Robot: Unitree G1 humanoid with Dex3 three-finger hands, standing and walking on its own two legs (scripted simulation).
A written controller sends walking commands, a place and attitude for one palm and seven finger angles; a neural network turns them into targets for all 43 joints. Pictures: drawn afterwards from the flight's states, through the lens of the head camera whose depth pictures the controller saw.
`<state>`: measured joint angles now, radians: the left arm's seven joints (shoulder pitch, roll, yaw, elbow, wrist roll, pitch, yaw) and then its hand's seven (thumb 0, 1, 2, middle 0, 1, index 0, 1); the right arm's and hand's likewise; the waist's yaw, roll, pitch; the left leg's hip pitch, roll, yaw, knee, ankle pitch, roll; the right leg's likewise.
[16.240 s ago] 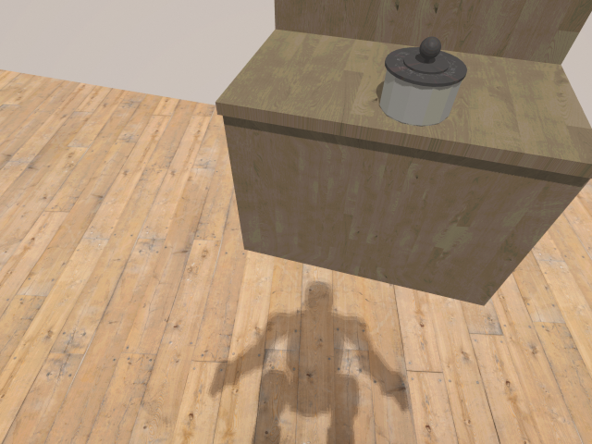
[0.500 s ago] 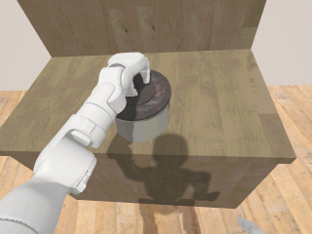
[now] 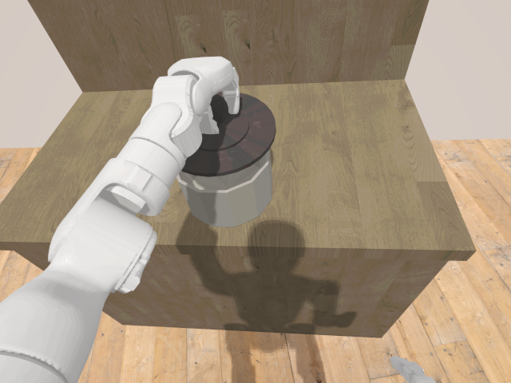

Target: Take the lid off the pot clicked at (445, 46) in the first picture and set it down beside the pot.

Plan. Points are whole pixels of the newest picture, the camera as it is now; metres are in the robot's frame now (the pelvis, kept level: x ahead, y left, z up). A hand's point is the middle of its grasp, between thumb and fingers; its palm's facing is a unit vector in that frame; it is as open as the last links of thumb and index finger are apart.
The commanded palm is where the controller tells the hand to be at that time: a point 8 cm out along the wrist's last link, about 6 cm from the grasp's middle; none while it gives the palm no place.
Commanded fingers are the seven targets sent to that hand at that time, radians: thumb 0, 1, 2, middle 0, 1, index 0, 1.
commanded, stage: lift the lid straight up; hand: left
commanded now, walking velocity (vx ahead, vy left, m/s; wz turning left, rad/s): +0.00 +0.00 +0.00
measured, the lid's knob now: (212, 109) +0.50 +0.06 +0.17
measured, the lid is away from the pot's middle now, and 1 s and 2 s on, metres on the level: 0.01 0.02 0.09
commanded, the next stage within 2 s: move the lid sideways beside the pot in 1.14 s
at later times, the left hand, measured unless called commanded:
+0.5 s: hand (196, 86) +0.48 +0.07 +0.23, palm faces -0.21 +0.00 -0.98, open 7.5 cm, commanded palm +0.46 +0.07 +0.30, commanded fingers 0.00 0.65 0.94 -0.89 -1.05 -0.88 -1.05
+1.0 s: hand (198, 54) +0.49 +0.06 +0.27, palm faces -0.14 +0.00 -0.99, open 7.5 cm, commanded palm +0.47 +0.07 +0.34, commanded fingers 0.00 0.65 0.94 -0.89 -1.05 -0.88 -1.05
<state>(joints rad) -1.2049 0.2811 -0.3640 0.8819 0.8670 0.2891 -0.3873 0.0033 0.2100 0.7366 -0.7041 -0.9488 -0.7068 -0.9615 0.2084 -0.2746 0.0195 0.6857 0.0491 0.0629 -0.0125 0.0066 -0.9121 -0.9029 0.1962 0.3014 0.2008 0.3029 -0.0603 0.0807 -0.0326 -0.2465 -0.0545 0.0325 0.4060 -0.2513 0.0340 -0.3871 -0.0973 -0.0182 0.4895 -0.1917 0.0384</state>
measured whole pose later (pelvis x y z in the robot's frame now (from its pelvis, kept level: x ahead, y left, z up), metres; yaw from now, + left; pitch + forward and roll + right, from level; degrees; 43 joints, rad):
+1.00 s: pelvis +0.01 +0.01 +0.00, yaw +0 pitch +6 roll +2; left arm -1.39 0.32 -0.33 0.89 0.89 0.31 -0.45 0.00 0.21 0.74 -0.71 -0.95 -0.71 -0.97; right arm 0.20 -0.27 0.03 0.68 0.05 0.05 -0.01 0.01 -0.91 -0.90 0.20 0.30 0.20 0.30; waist -0.05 0.09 -0.05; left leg -0.24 -0.06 0.03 0.38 -0.24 0.04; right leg -0.38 -0.10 -0.02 0.46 -0.18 0.05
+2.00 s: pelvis +0.01 +0.01 +0.00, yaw +0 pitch +6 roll +1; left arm -1.32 0.50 -0.30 0.83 0.92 0.26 -0.55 0.00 0.21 0.74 -0.71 -0.95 -0.71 -0.97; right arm 0.22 -0.29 0.03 0.65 0.06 0.07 -0.02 0.01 -0.91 -0.90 0.20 0.30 0.20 0.30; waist -0.06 0.06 -0.03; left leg -0.24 -0.05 0.02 0.38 -0.24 0.04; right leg -0.36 -0.10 -0.03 0.42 -0.17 0.05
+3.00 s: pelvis +0.02 +0.02 +0.00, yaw +1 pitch +8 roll +0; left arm -1.29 0.74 -0.16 0.87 0.96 0.13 -0.59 0.00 0.21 0.74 -0.71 -0.95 -0.71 -0.97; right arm 0.25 -0.29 0.03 0.64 0.07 0.13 -0.02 0.01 -0.91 -0.90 0.20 0.30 0.20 0.30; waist -0.08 0.06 -0.02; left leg -0.28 -0.04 0.01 0.40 -0.26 0.05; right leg -0.36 -0.09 -0.04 0.37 -0.15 0.05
